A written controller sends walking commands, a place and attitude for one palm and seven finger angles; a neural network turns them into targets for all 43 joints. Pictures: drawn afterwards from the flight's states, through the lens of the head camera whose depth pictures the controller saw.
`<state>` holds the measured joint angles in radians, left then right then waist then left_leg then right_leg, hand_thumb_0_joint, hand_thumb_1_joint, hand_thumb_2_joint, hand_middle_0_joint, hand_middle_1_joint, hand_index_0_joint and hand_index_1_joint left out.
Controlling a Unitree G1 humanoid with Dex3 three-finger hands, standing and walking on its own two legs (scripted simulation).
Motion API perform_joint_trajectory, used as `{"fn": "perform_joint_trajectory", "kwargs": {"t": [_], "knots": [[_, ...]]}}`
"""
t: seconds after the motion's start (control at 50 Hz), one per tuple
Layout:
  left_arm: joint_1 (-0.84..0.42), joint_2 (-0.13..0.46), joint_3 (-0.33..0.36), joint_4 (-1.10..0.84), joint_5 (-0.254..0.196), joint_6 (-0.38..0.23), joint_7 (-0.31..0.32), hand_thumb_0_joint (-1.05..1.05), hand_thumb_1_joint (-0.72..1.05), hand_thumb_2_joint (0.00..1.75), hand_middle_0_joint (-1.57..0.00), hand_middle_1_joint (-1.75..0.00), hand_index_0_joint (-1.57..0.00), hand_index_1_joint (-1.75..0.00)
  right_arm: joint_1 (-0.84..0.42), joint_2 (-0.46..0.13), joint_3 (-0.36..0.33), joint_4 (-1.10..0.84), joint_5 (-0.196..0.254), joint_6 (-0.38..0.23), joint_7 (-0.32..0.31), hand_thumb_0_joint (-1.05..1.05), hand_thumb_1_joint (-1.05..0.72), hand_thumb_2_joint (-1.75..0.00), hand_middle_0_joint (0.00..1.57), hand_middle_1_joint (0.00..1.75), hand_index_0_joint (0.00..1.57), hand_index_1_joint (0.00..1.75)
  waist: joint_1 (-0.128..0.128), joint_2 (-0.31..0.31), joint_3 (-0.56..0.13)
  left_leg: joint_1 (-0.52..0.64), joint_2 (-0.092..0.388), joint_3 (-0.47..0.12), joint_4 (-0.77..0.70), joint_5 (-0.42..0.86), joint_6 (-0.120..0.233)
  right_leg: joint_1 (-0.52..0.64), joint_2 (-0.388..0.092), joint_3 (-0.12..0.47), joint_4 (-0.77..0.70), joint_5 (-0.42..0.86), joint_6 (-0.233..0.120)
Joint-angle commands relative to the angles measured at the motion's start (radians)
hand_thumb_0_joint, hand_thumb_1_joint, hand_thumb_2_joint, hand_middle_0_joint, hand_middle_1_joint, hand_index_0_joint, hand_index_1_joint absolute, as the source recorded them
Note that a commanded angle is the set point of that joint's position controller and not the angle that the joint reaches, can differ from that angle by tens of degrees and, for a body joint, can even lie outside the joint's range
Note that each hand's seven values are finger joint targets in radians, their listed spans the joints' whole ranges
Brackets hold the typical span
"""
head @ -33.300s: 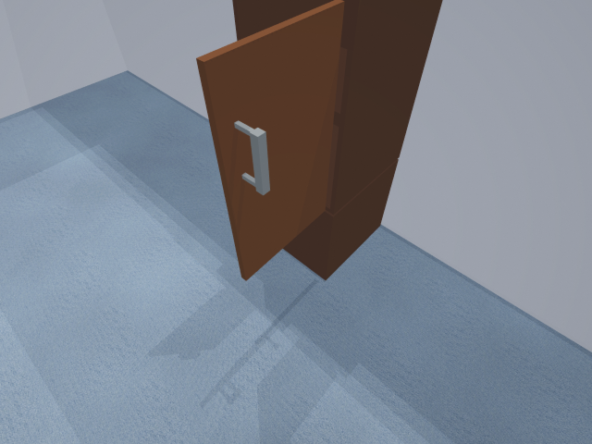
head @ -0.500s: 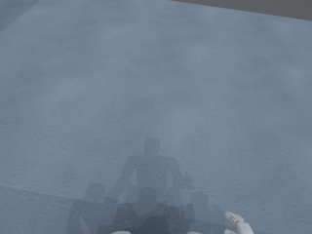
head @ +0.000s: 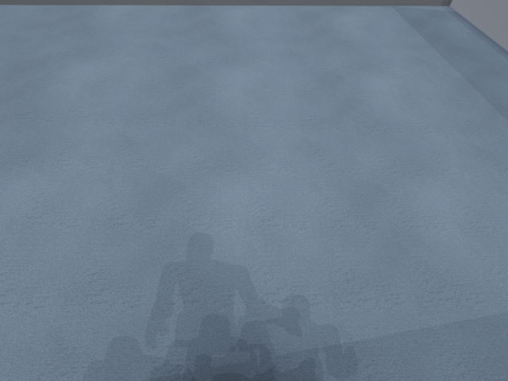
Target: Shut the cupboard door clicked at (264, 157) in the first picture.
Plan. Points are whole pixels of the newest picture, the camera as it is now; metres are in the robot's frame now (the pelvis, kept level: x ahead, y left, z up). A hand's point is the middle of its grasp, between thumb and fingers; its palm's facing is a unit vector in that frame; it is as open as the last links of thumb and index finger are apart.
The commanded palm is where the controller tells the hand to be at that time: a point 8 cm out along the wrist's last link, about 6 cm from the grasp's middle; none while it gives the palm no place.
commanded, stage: turn to face it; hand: left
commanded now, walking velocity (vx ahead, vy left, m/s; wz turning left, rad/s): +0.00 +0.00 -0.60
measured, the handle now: out of the picture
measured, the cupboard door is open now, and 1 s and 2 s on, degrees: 54 54 54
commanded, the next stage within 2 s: none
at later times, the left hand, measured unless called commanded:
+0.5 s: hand (188, 347) +0.19 +0.13 -0.14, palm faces -0.34 -0.90 -0.27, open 7.4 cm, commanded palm none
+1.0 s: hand (175, 351) +0.19 +0.15 -0.16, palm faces -0.53 -0.82 -0.20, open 7.4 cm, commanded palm none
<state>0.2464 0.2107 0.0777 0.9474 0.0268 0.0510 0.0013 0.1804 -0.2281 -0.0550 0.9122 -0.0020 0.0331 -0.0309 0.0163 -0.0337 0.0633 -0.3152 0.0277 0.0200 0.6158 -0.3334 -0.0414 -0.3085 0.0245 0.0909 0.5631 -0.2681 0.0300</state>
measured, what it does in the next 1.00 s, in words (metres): steps on the spot, turning right: right foot, then left foot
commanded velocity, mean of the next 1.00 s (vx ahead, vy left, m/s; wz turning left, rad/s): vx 0.00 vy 0.00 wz -0.60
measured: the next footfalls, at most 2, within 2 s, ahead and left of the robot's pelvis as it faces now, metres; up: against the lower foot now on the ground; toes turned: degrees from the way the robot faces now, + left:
right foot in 0.44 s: -0.01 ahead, -0.14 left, +0.00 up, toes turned -22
left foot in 0.80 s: +0.11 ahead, +0.09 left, +0.00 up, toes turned -26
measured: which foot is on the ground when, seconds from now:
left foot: down 0.00-0.42, up 0.44-0.78, down 0.80-1.00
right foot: down 0.00-0.00, up 0.02-0.42, down 0.44-0.80, up 0.82-1.00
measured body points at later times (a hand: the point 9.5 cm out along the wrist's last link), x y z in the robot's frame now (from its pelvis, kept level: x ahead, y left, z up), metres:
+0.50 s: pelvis -0.01 -0.01 +0.00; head +0.01 -0.05 +0.44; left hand +0.21 +0.17 -0.12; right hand -0.08 -0.27 -0.16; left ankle +0.00 +0.12 -0.69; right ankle -0.05 -0.12 -0.73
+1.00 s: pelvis +0.01 +0.01 +0.01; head +0.06 +0.01 +0.46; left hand +0.21 +0.20 -0.15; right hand -0.06 -0.24 -0.11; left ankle +0.07 +0.10 -0.73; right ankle -0.09 -0.08 -0.65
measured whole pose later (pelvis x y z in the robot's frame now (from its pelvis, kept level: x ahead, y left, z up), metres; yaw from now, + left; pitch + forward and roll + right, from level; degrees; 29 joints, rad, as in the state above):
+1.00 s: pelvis +0.01 +0.01 +0.01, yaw -36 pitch +0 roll -2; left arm 0.19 0.27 0.10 0.92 0.02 0.08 -0.04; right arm 0.21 -0.18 -0.01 0.86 -0.03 0.01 -0.03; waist 0.02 -0.03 0.09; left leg -0.24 0.11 0.14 0.52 -0.28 0.00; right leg -0.47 -0.01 -0.03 1.07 -0.46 0.06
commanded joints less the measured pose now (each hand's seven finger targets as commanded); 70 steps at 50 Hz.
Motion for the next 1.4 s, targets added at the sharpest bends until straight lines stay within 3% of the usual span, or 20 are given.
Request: {"fn": "perform_joint_trajectory", "kwargs": {"t": [0.0, 0.1, 0.3, 0.36, 0.38, 0.4, 0.44, 0.52, 0.68, 0.74, 0.78, 0.8, 0.9, 1.12, 1.14, 1.16, 1.18, 1.2, 1.28, 1.38], "knots": [[-0.064, 0.097, 0.026, -0.136, -0.013, -0.006, -0.01, 0.0, 0.9, 0.9, -0.2, -0.3, -0.2, -0.3, 0.148, -0.232, -0.037, -0.061, -0.029, -0.039, -0.013, 0.0, -0.9, -0.9, 0.2, 0.3, 0.2, 0.3, -0.067, 0.329, -0.092, 0.184, 0.439, -0.404, -0.375, 0.155, 0.191, -0.236, 0.015, -0.057, 0.365, -0.345, -0.013], [-0.093, 0.101, 0.031, -0.11, -0.006, 0.011, -0.036, 0.0, 0.9, 0.9, -0.2, -0.3, -0.2, -0.3, 0.056, -0.155, -0.007, -0.078, -0.032, -0.045, -0.022, 0.0, -0.9, -0.9, 0.2, 0.3, 0.2, 0.3, -0.012, 0.189, -0.038, 0.169, 0.295, -0.093, -0.289, 0.519, 0.168, -0.244, -0.051, -0.074, 0.588, -0.178, 0.024], [-0.201, 0.082, 0.008, -0.166, -0.006, 0.006, -0.04, 0.0, 0.9, 0.9, -0.2, -0.3, -0.2, -0.3, 0.14, -0.191, -0.036, -0.03, -0.031, -0.033, -0.003, 0.0, -0.9, -0.9, 0.2, 0.3, 0.2, 0.3, -0.064, 0.242, -0.082, 0.238, 0.344, 0.046, -0.212, 0.561, 0.165, -0.094, -0.045, -0.174, 0.221, -0.178, 0.004], [-0.11, 0.102, 0.014, -0.143, -0.007, -0.007, -0.034, 0.0, 0.9, 0.9, -0.2, -0.3, -0.2, -0.3, 0.095, -0.203, -0.043, -0.039, -0.023, -0.027, 0.005, 0.0, -0.9, -0.9, 0.2, 0.3, 0.2, 0.3, -0.009, 0.205, -0.113, 0.169, 0.321, 0.107, -0.093, 0.455, 0.099, 0.088, -0.028, -0.197, -0.046, 0.019, -0.022], [-0.043, 0.147, 0.023, -0.125, -0.002, -0.015, -0.027, 0.0, 0.9, 0.9, -0.2, -0.3, -0.2, -0.3, 0.091, -0.185, -0.044, -0.047, -0.016, -0.025, 0.014, 0.0, -0.9, -0.9, 0.2, 0.3, 0.2, 0.3, 0.021, 0.112, -0.131, 0.066, 0.282, 0.143, 0.029, 0.353, 0.052, 0.233, -0.07, -0.138, -0.153, 0.128, -0.047], [0.013, 0.247, 0.04, -0.106, 0.006, -0.028, -0.015, 0.0, 0.9, 0.9, -0.2, -0.3, -0.2, -0.3, 0.076, -0.11, -0.027, -0.083, -0.01, -0.021, 0.019, 0.0, -0.9, -0.9, 0.2, 0.3, 0.2, 0.3, 0.049, -0.179, -0.146, -0.176, 0.152, 0.218, 0.235, -0.069, -0.012, 0.398, -0.303, 0.148, -0.22, 0.355, -0.133], [0.033, 0.289, 0.053, -0.102, -0.007, -0.029, 0.009, 0.0, 0.9, 0.9, -0.2, -0.3, -0.2, -0.3, 0.0, -0.102, -0.016, -0.121, -0.011, 0.005, 0.006, 0.0, -0.9, -0.9, 0.2, 0.3, 0.2, 0.3, 0.059, -0.239, -0.105, -0.322, 0.077, 0.016, 0.53, -0.289, -0.026, 0.262, -0.404, 0.311, -0.244, 0.459, -0.264], [-0.136, 0.2, 0.029, -0.154, -0.004, -0.027, 0.01, 0.0, 0.9, 0.9, -0.2, -0.3, -0.2, -0.3, 0.038, -0.104, -0.02, -0.077, -0.017, 0.005, 0.015, 0.0, -0.9, -0.9, 0.2, 0.3, 0.2, 0.3, -0.026, -0.127, -0.066, -0.243, 0.086, -0.002, 0.512, -0.072, -0.042, 0.122, -0.257, 0.13, -0.231, 0.288, -0.199], [-0.08, 0.214, 0.046, -0.134, 0.007, -0.025, 0.001, 0.0, 0.9, 0.9, -0.2, -0.3, -0.2, -0.3, 0.017, -0.083, -0.021, -0.111, -0.006, -0.01, 0.009, 0.0, -0.9, -0.9, 0.2, 0.3, 0.2, 0.3, -0.009, -0.124, -0.081, -0.111, 0.017, 0.004, 0.182, -0.107, -0.031, 0.08, -0.239, 0.26, -0.203, 0.242, -0.218], [-0.119, 0.197, 0.046, -0.139, -0.007, -0.015, -0.002, 0.0, 0.9, 0.9, -0.2, -0.3, -0.2, -0.3, 0.125, -0.09, -0.016, -0.08, -0.004, -0.028, -0.003, 0.0, -0.9, -0.9, 0.2, 0.3, 0.2, 0.3, -0.06, -0.108, -0.129, 0.115, -0.007, 0.014, -0.137, 0.081, -0.02, -0.003, -0.171, 0.246, -0.098, 0.251, -0.141], [-0.073, 0.095, 0.024, -0.16, -0.022, -0.009, -0.015, 0.0, 0.9, 0.9, -0.2, -0.3, -0.2, -0.3, 0.145, -0.231, -0.039, -0.09, -0.02, -0.042, -0.009, 0.0, -0.9, -0.9, 0.2, 0.3, 0.2, 0.3, -0.059, 0.298, -0.144, 0.297, 0.328, -0.313, -0.33, 0.159, 0.095, -0.253, 0.041, 0.032, 0.201, -0.174, -0.036], [-0.073, 0.111, 0.025, -0.168, -0.012, -0.009, -0.019, 0.0, 0.9, 0.9, -0.2, -0.3, -0.2, -0.3, 0.141, -0.256, -0.039, -0.108, -0.027, -0.036, -0.011, 0.0, -0.9, -0.9, 0.2, 0.3, 0.2, 0.3, -0.065, 0.322, -0.125, 0.204, 0.46, -0.383, -0.359, 0.157, 0.188, -0.254, 0.018, -0.052, 0.407, -0.35, -0.015], [-0.093, 0.102, 0.032, -0.126, -0.007, 0.003, -0.044, 0.0, 0.9, 0.9, -0.2, -0.3, -0.2, -0.3, 0.049, -0.164, -0.014, -0.116, -0.031, -0.041, -0.019, 0.0, -0.9, -0.9, 0.2, 0.3, 0.2, 0.3, -0.024, 0.197, -0.075, 0.209, 0.304, -0.059, -0.256, 0.53, 0.165, -0.263, -0.051, -0.092, 0.575, -0.198, 0.025], [-0.09, 0.093, 0.019, -0.129, -0.006, -0.009, -0.043, 0.0, 0.9, 0.9, -0.2, -0.3, -0.2, -0.3, 0.068, -0.207, -0.046, -0.067, -0.025, -0.022, 0.003, 0.0, -0.9, -0.9, 0.2, 0.3, 0.2, 0.3, -0.014, 0.222, -0.102, 0.152, 0.319, 0.092, -0.104, 0.405, 0.107, 0.05, -0.018, -0.212, 0.0, -0.025, -0.013], [-0.021, 0.129, 0.027, -0.109, -0.004, -0.015, -0.037, 0.0, 0.9, 0.9, -0.2, -0.3, -0.2, -0.3, 0.053, -0.199, -0.048, -0.073, -0.019, -0.021, 0.008, 0.0, -0.9, -0.9, 0.2, 0.3, 0.2, 0.3, 0.022, 0.15, -0.127, 0.064, 0.287, 0.123, 0.007, 0.315, 0.062, 0.193, -0.042, -0.171, -0.12, 0.084, -0.035], [0.041, 0.229, 0.044, -0.089, 0.004, -0.028, -0.025, 0.0, 0.9, 0.9, -0.2, -0.3, -0.2, -0.3, 0.046, -0.135, -0.036, -0.098, -0.009, -0.018, 0.015, 0.0, -0.9, -0.9, 0.2, 0.3, 0.2, 0.3, 0.054, -0.123, -0.149, -0.128, 0.175, 0.199, 0.217, 0.042, -0.002, 0.349, -0.246, 0.091, -0.216, 0.253, -0.107], [0.079, 0.292, 0.053, -0.074, -0.005, -0.033, -0.01, 0.0, 0.9, 0.9, -0.2, -0.3, -0.2, -0.3, -0.021, -0.09, -0.021, -0.147, -0.013, -0.008, 0.018, 0.0, -0.9, -0.9, 0.2, 0.3, 0.2, 0.3, 0.079, -0.257, -0.093, -0.293, 0.066, 0.133, 0.422, -0.317, -0.032, 0.298, -0.411, 0.306, -0.232, 0.518, -0.208], [0.078, 0.289, 0.057, -0.076, -0.008, -0.033, 0.003, 0.0, 0.9, 0.9, -0.2, -0.3, -0.2, -0.3, -0.041, -0.111, -0.019, -0.143, -0.012, 0.005, 0.006, 0.0, -0.9, -0.9, 0.2, 0.3, 0.2, 0.3, 0.075, -0.252, -0.099, -0.32, 0.077, 0.01, 0.526, -0.289, -0.024, 0.244, -0.4, 0.34, -0.253, 0.443, -0.253], [-0.128, 0.2, 0.033, -0.134, -0.003, -0.029, 0.009, 0.0, 0.9, 0.9, -0.2, -0.3, -0.2, -0.3, 0.014, -0.111, -0.026, -0.086, -0.017, 0.003, 0.017, 0.0, -0.9, -0.9, 0.2, 0.3, 0.2, 0.3, -0.025, -0.124, -0.077, -0.246, 0.092, -0.016, 0.518, -0.07, -0.038, 0.121, -0.258, 0.169, -0.246, 0.19, -0.203], [-0.064, 0.208, 0.036, -0.12, -0.001, -0.036, 0.003, 0.0, 0.9, 0.9, -0.2, -0.3, -0.2, -0.3, 0.001, -0.099, -0.022, -0.097, -0.015, 0.001, 0.017, 0.0, -0.9, -0.9, 0.2, 0.3, 0.2, 0.3, -0.003, -0.085, -0.091, -0.227, 0.049, -0.001, 0.373, -0.061, -0.048, 0.163, -0.237, 0.202, -0.232, 0.241, -0.213]]}}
